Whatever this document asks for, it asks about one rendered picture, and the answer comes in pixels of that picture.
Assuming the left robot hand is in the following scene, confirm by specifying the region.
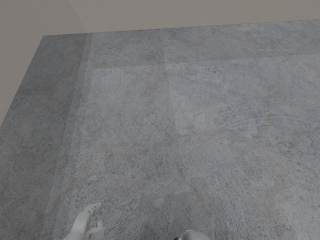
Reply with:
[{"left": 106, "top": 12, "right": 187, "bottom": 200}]
[{"left": 69, "top": 202, "right": 105, "bottom": 240}]

